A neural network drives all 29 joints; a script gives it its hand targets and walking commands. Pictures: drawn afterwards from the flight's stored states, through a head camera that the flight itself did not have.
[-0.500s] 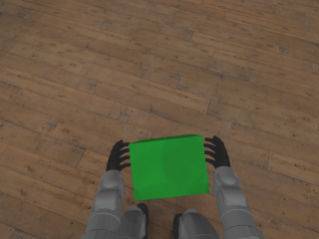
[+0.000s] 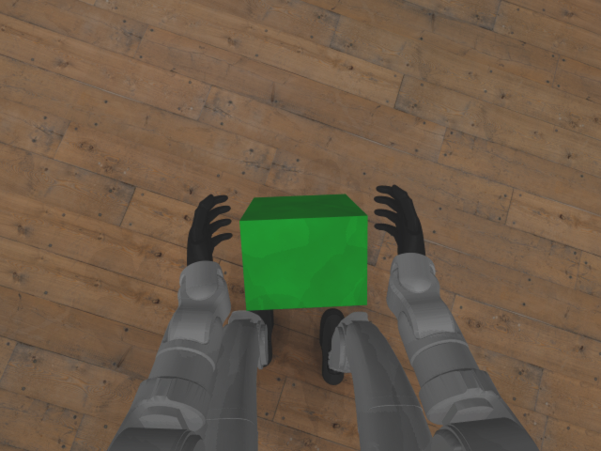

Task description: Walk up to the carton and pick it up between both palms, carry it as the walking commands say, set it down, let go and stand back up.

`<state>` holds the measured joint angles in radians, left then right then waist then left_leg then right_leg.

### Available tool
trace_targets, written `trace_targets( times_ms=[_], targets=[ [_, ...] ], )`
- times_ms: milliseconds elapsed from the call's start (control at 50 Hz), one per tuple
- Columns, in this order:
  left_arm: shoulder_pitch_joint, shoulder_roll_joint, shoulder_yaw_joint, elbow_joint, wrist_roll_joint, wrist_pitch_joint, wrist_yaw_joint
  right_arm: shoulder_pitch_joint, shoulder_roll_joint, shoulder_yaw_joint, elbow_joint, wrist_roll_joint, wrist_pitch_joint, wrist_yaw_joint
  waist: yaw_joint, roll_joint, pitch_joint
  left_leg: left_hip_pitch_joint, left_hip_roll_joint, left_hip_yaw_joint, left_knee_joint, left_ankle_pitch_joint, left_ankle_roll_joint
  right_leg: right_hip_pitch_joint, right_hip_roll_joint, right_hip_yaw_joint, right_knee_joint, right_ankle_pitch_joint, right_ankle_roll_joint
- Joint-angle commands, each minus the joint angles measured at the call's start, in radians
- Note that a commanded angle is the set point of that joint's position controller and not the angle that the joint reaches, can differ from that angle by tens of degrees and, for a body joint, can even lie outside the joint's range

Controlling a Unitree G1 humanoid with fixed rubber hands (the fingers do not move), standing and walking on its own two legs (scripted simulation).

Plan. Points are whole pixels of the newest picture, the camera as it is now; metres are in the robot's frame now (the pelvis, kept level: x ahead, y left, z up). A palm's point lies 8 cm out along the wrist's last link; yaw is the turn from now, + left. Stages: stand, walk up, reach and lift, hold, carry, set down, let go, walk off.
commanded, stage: set down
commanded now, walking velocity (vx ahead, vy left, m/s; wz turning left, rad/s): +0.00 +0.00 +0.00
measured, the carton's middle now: (302, 244) +0.36 -0.02 -0.32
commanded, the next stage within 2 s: none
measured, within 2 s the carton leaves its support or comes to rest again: neither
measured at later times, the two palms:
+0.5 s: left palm (232, 232) +0.38 +0.10 -0.22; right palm (380, 233) +0.37 -0.14 -0.22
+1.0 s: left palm (240, 226) +0.41 +0.10 -0.34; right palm (352, 223) +0.40 -0.12 -0.33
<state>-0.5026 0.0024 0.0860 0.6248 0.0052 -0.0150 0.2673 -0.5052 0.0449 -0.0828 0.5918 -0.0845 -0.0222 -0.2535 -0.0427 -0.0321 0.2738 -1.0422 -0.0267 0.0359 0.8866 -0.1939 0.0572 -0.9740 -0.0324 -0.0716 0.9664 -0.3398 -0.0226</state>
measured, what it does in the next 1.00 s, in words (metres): lowers itself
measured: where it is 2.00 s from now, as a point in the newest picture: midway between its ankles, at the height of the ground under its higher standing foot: (297, 351)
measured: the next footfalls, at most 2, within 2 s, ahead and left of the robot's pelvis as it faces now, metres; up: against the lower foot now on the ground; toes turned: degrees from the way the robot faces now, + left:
none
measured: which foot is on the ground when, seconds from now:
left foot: down 0.00-1.00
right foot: down 0.00-1.00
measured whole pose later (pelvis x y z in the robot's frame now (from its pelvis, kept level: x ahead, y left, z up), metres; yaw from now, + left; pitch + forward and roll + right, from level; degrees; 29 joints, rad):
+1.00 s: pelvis -0.03 +0.00 -0.14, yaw -1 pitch +36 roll -3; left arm -0.95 0.05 0.06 0.61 0.01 0.05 0.31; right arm -0.98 0.04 -0.21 0.68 -0.06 0.03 -0.27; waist -0.03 -0.03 0.36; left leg -1.77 -0.02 0.03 1.45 -0.31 0.07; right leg -1.68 -0.03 -0.07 1.53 -0.48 -0.02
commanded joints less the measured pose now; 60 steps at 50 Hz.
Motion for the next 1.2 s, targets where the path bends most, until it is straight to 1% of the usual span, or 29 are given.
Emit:
trace_targets(
  times_ms=[0, 20, 40, 60, 80, 120, 180, 220, 300, 340, 360, 380, 420, 480, 500, 540, 580, 600, 680, 700, 740, 760, 820, 980, 1000, 1020, 1060, 1160, 1180],
  targets=[
    [-0.360, 0.019, -0.129, -0.138, -0.016, -0.080, -0.033, -0.356, -0.023, 0.022, -0.089, 0.107, -0.078, 0.037, 0.017, 0.113, -1.222, 0.679, -0.043, -0.171, 0.100, 0.201, -0.001, 0.052, 0.161, 0.117, 0.007, 0.201, -0.024],
    [-0.377, -0.038, -0.150, -0.114, -0.008, -0.071, -0.029, -0.338, 0.032, 0.043, -0.025, 0.126, -0.065, 0.043, 0.014, 0.144, -1.123, 0.634, -0.037, -0.177, 0.109, 0.153, 0.003, -0.026, 0.156, 0.123, 0.006, 0.143, -0.029],
    [-0.325, -0.018, -0.089, -0.030, 0.024, -0.053, -0.024, -0.286, -0.057, -0.107, 0.055, 0.054, -0.060, 0.040, -0.060, 0.142, -1.029, 0.604, -0.039, -0.201, 0.074, 0.059, -0.014, -0.083, 0.158, 0.110, 0.006, 0.080, -0.029],
    [-0.288, 0.016, -0.005, 0.063, 0.082, -0.043, -0.025, -0.317, -0.025, -0.094, 0.071, 0.060, -0.051, 0.042, -0.002, 0.100, -0.971, 0.514, -0.041, -0.178, 0.097, 0.031, -0.002, -0.095, 0.147, 0.127, -0.002, 0.042, -0.028],
    [-0.239, 0.015, 0.061, 0.138, 0.106, -0.035, -0.023, -0.268, -0.076, -0.167, 0.125, 0.024, -0.048, 0.044, -0.006, 0.151, -0.942, 0.502, -0.051, -0.164, 0.077, 0.058, -0.010, -0.122, 0.159, 0.112, 0.002, 0.069, -0.030],
    [-0.277, -0.020, -0.002, 0.087, 0.085, -0.047, -0.021, -0.222, -0.106, -0.232, 0.155, 0.005, -0.062, 0.044, -0.089, 0.185, -0.967, 0.481, -0.043, -0.198, 0.086, 0.015, -0.032, -0.163, 0.153, 0.109, 0.030, 0.082, -0.032],
    [-0.310, -0.022, -0.020, -0.029, 0.072, -0.089, -0.012, -0.304, -0.002, -0.039, 0.030, 0.095, -0.092, 0.049, 0.017, 0.118, -1.124, 0.478, -0.046, -0.180, 0.139, 0.191, -0.014, -0.130, 0.154, 0.128, 0.071, 0.181, -0.024],
    [-0.302, 0.033, 0.052, 0.014, 0.106, -0.097, -0.013, -0.310, -0.054, -0.095, 0.041, 0.070, -0.100, 0.052, 0.027, 0.124, -1.108, 0.424, -0.048, -0.187, 0.163, 0.233, -0.014, -0.195, 0.157, 0.123, 0.096, 0.177, -0.015],
    [-0.506, -0.034, -0.124, -0.280, -0.004, -0.114, -0.005, -0.435, 0.017, 0.062, -0.165, 0.185, -0.103, 0.042, 0.015, 0.164, -1.436, 0.561, -0.050, -0.177, 0.269, 0.373, -0.017, -0.146, 0.173, 0.126, 0.170, 0.283, -0.003],
    [-0.445, 0.033, -0.043, -0.216, 0.015, -0.094, -0.003, -0.464, -0.013, 0.018, -0.181, 0.166, -0.087, 0.027, 0.054, 0.114, -1.414, 0.481, -0.050, -0.148, 0.280, 0.291, -0.013, -0.121, 0.176, 0.129, 0.176, 0.214, 0.003],
    [-0.427, -0.006, -0.074, -0.135, 0.009, -0.070, -0.007, -0.448, -0.031, -0.033, -0.182, 0.132, -0.080, 0.018, -0.043, 0.101, -1.415, 0.455, -0.055, -0.154, 0.301, 0.278, -0.013, -0.124, 0.178, 0.116, 0.159, 0.241, -0.001],
    [-0.410, 0.009, -0.037, -0.090, 0.020, -0.047, -0.005, -0.468, -0.072, -0.074, -0.178, 0.122, -0.072, 0.011, -0.014, 0.135, -1.372, 0.411, -0.059, -0.161, 0.291, 0.241, -0.018, -0.154, 0.182, 0.108, 0.181, 0.215, -0.003],
    [-0.475, 0.004, -0.067, -0.108, -0.009, -0.022, -0.013, -0.491, -0.037, -0.076, -0.181, 0.096, -0.047, -0.004, -0.058, 0.076, -1.362, 0.364, -0.073, -0.144, 0.301, 0.114, -0.012, -0.100, 0.179, 0.099, 0.156, 0.153, 0.002],
    [-0.554, 0.047, -0.035, -0.140, 0.007, -0.005, -0.005, -0.571, -0.002, -0.056, -0.189, 0.134, -0.022, -0.020, -0.003, 0.116, -1.362, 0.219, -0.079, -0.122, 0.329, 0.035, -0.018, -0.093, 0.175, 0.106, 0.206, 0.104, -0.003],
    [-0.547, 0.076, 0.040, -0.071, 0.039, 0.009, 0.010, -0.522, -0.049, -0.162, -0.069, 0.083, -0.019, -0.027, -0.040, 0.118, -1.216, 0.208, -0.066, -0.153, 0.288, -0.097, -0.024, -0.205, 0.168, 0.087, 0.213, 0.012, -0.004],
    [-0.632, 0.090, 0.064, -0.140, 0.048, 0.006, 0.012, -0.576, 0.003, -0.110, -0.026, 0.105, 0.003, -0.020, 0.021, 0.145, -1.232, 0.164, -0.076, -0.126, 0.327, -0.104, -0.030, -0.204, 0.161, 0.110, 0.212, -0.034, -0.008],
    [-0.638, 0.059, 0.042, -0.047, 0.043, 0.008, 0.015, -0.598, -0.005, -0.149, 0.045, 0.087, -0.003, -0.015, -0.024, 0.123, -1.112, 0.088, -0.062, -0.151, 0.332, -0.192, -0.027, -0.326, 0.161, 0.093, 0.227, -0.091, -0.009],
    [-0.620, 0.063, 0.091, 0.052, 0.089, 0.015, 0.010, -0.613, -0.009, -0.178, 0.151, 0.079, 0.009, -0.004, 0.003, 0.149, -0.993, 0.032, -0.064, -0.137, 0.316, -0.227, -0.032, -0.393, 0.162, 0.086, 0.245, -0.118, -0.008],
    [-0.717, 0.028, 0.023, -0.006, 0.056, 0.002, 0.011, -0.662, -0.009, -0.113, 0.084, 0.090, 0.005, 0.009, -0.019, 0.114, -1.204, 0.067, -0.073, -0.133, 0.401, -0.149, -0.032, -0.360, 0.169, 0.083, 0.304, -0.059, -0.010],
    [-0.696, 0.127, 0.114, -0.020, 0.105, -0.008, 0.024, -0.694, -0.048, -0.167, 0.055, 0.066, 0.000, -0.006, 0.042, 0.119, -1.260, 0.056, -0.079, -0.121, 0.422, -0.067, -0.028, -0.343, 0.171, 0.098, 0.324, -0.005, -0.010],
    [-0.658, 0.096, 0.116, 0.075, 0.101, 0.003, 0.028, -0.667, -0.057, -0.192, 0.105, 0.072, 0.002, -0.003, 0.000, 0.113, -1.271, 0.109, -0.064, -0.133, 0.439, -0.057, -0.035, -0.404, 0.166, 0.070, 0.343, -0.019, 0.002],
    [-0.678, 0.128, 0.119, -0.041, 0.088, -0.003, 0.038, -0.665, -0.029, -0.134, 0.029, 0.079, 0.003, -0.009, 0.038, 0.074, -1.367, 0.103, -0.076, -0.127, 0.453, 0.005, -0.027, -0.343, 0.178, 0.077, 0.361, 0.050, 0.005],
    [-0.737, 0.074, 0.013, -0.163, 0.040, 0.010, 0.046, -0.755, -0.053, -0.075, -0.129, 0.133, 0.005, -0.016, 0.027, 0.134, -1.590, 0.264, -0.074, -0.132, 0.517, 0.163, -0.033, -0.334, 0.184, 0.059, 0.427, 0.144, 0.003],
    [-0.913, 0.131, -0.051, -0.379, -0.068, 0.091, 0.064, -0.842, -0.116, -0.073, -0.333, 0.181, 0.062, -0.058, -0.034, 0.172, -1.903, 0.413, -0.079, -0.146, 0.653, 0.215, -0.045, -0.205, 0.190, 0.032, 0.520, 0.198, 0.003],
    [-0.919, 0.124, -0.082, -0.371, -0.078, 0.111, 0.070, -0.841, -0.141, -0.111, -0.313, 0.171, 0.078, -0.071, -0.078, 0.196, -1.927, 0.453, -0.078, -0.168, 0.667, 0.192, -0.055, -0.208, 0.187, 0.016, 0.542, 0.182, -0.001],
    [-0.952, 0.083, -0.139, -0.447, -0.140, 0.130, 0.066, -0.919, -0.149, -0.040, -0.463, 0.209, 0.084, -0.073, -0.065, 0.192, -2.098, 0.526, -0.085, -0.180, 0.682, 0.192, -0.055, -0.139, 0.184, 0.008, 0.564, 0.196, -0.002],
    [-0.950, 0.092, -0.126, -0.324, -0.136, 0.189, 0.068, -0.909, -0.187, -0.109, -0.361, 0.164, 0.126, -0.078, -0.109, 0.183, -2.053, 0.510, -0.076, -0.189, 0.697, 0.117, -0.060, -0.174, 0.184, -0.024, 0.572, 0.136, -0.003],
    [-1.121, 0.160, -0.039, -0.305, -0.072, 0.196, 0.069, -1.103, -0.121, -0.096, -0.329, 0.179, 0.150, -0.055, -0.034, 0.180, -1.730, 0.284, -0.063, -0.146, 0.717, -0.004, -0.043, -0.331, 0.174, 0.028, 0.599, 0.029, -0.006],
    [-1.128, 0.140, -0.028, -0.163, -0.068, 0.197, 0.057, -1.056, -0.107, -0.125, -0.122, 0.163, 0.159, -0.048, -0.043, 0.195, -1.564, 0.200, -0.060, -0.166, 0.700, -0.100, -0.052, -0.453, 0.164, 0.018, 0.614, -0.048, -0.005]
  ],
)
